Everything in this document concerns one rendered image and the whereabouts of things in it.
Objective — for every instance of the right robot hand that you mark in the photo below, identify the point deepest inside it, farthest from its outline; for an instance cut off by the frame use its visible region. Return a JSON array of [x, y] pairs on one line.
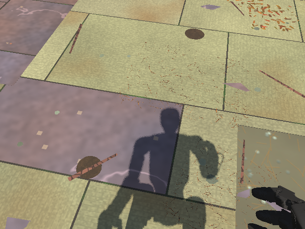
[[285, 199]]

